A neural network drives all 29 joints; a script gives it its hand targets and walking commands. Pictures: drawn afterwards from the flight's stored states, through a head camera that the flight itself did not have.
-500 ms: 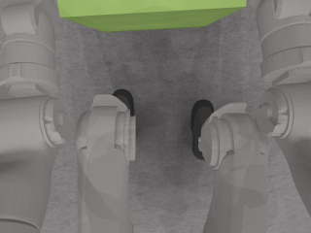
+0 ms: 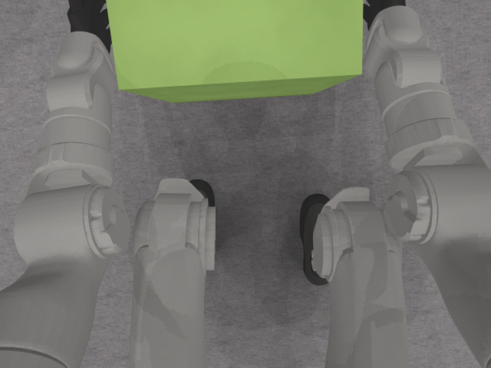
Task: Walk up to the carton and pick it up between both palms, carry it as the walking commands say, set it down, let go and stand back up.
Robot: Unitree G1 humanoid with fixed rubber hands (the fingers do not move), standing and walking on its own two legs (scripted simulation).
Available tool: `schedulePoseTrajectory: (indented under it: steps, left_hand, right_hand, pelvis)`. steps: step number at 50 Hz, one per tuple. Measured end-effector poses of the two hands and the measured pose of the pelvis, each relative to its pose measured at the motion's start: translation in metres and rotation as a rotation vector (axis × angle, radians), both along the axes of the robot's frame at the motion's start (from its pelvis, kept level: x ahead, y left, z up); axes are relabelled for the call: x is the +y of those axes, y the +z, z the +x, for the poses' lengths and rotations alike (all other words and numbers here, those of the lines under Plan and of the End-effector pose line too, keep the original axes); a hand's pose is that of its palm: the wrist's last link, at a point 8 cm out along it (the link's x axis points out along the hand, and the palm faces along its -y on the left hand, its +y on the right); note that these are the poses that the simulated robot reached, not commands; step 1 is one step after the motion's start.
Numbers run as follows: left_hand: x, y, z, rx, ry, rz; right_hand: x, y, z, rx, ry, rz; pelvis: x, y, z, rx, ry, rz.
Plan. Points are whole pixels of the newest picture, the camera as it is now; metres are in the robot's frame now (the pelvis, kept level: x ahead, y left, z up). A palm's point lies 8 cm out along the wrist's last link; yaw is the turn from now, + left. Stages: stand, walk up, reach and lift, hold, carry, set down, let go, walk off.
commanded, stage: set down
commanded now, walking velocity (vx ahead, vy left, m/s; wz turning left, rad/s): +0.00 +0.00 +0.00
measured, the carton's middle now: (236, 17) +0.55 +0.07 -0.24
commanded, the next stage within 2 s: none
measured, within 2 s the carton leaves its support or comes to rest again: neither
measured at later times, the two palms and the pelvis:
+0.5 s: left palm (92, 35) +0.49 +0.25 -0.17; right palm (383, 10) +0.54 -0.12 -0.17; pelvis -0.01 +0.00 +0.00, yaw +1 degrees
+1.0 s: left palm (59, 43) +0.48 +0.30 -0.16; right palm (401, 7) +0.55 -0.14 -0.16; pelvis -0.01 +0.01 +0.01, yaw +1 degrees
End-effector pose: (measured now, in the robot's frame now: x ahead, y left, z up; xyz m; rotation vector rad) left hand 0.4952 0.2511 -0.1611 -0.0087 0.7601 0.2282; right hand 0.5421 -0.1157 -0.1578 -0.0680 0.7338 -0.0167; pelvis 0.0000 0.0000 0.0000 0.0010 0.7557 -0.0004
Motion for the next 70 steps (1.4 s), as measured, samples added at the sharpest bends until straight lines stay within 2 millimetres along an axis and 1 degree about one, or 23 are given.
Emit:
schedulePoseTrajectory:
  steps: [18,22,25,33,37,40,44,46,48,50,54,58,60,62,65,68,70]
  left_hand:
    - [0.0,0.0,0.0,0.002,0.001,0.006]
    - [0.0,-0.002,-0.001,-0.005,-0.007,0.027]
    - [0.002,-0.005,0.0,-0.009,0.003,0.035]
    - [0.011,-0.02,-0.003,0.003,0.027,0.048]
    - [0.023,-0.023,-0.006,-0.001,0.046,0.064]
    - [0.032,-0.018,-0.005,-0.04,0.045,0.076]
    - [0.041,-0.015,-0.006,-0.071,0.04,0.078]
    - [0.045,-0.014,-0.007,-0.085,0.035,0.082]
    - [0.047,-0.011,-0.01,-0.094,0.036,0.076]
    - [0.045,-0.004,-0.012,-0.103,0.033,0.06]
    - [0.045,0.019,-0.014,-0.108,0.045,0.043]
    - [0.047,0.045,-0.011,-0.105,0.059,0.041]
    - [0.048,0.061,-0.007,-0.128,0.057,0.044]
    - [0.051,0.072,-0.004,-0.125,0.06,0.05]
    - [0.052,0.085,-0.004,-0.101,0.061,0.046]
    - [0.047,0.097,-0.003,-0.091,0.051,0.029]
    - [0.042,0.109,-0.002,-0.11,0.042,0.022]
  right_hand:
    - [-0.001,0.0,0.002,-0.002,0.025,-0.01]
    - [-0.003,-0.002,0.002,-0.018,0.045,-0.016]
    - [-0.003,-0.008,0.001,-0.015,0.05,-0.025]
    - [-0.003,-0.025,0.0,-0.003,0.046,-0.019]
    - [-0.007,-0.031,-0.001,-0.005,0.05,-0.026]
    - [-0.011,-0.03,-0.002,-0.028,0.051,-0.027]
    - [-0.014,-0.028,0.0,-0.056,0.053,-0.035]
    - [-0.017,-0.024,0.003,-0.076,0.059,-0.047]
    - [-0.021,-0.015,0.005,-0.097,0.045,-0.047]
    - [-0.023,-0.005,0.005,-0.106,0.034,-0.049]
    - [-0.026,0.019,0.005,-0.095,0.014,-0.064]
    - [-0.024,0.043,0.008,-0.082,0.011,-0.063]
    - [-0.021,0.06,0.013,-0.114,0.015,-0.053]
    - [-0.02,0.073,0.017,-0.123,0.01,-0.049]
    - [-0.021,0.086,0.017,-0.094,0.009,-0.05]
    - [-0.021,0.098,0.014,-0.073,0.013,-0.044]
    - [-0.02,0.111,0.015,-0.093,0.014,-0.033]
  pelvis:
    - [-0.001,-0.001,-0.003,-0.02,0.001,0.001]
    - [-0.001,0.0,-0.004,-0.031,0.004,0.003]
    - [0.0,0.002,-0.005,-0.036,0.008,0.005]
    - [0.003,0.006,0.003,-0.015,0.012,0.0]
    - [0.004,0.005,0.008,-0.007,0.012,0.0]
    - [0.004,0.006,0.009,-0.034,0.017,0.001]
    - [0.004,0.008,0.003,-0.118,0.02,-0.003]
    - [0.005,0.011,-0.003,-0.174,0.021,-0.008]
    - [0.005,0.012,-0.005,-0.181,0.024,-0.013]
    - [0.006,0.014,-0.008,-0.186,0.029,-0.018]
    - [0.006,0.023,-0.013,-0.217,0.032,-0.021]
    - [0.007,0.035,-0.017,-0.23,0.037,-0.017]
    - [0.007,0.044,-0.018,-0.244,0.039,-0.018]
    - [0.008,0.05,-0.018,-0.225,0.041,-0.02]
    - [0.008,0.058,-0.015,-0.173,0.046,-0.023]
    - [0.009,0.065,-0.008,-0.101,0.047,-0.026]
    - [0.01,0.072,-0.004,-0.074,0.047,-0.026]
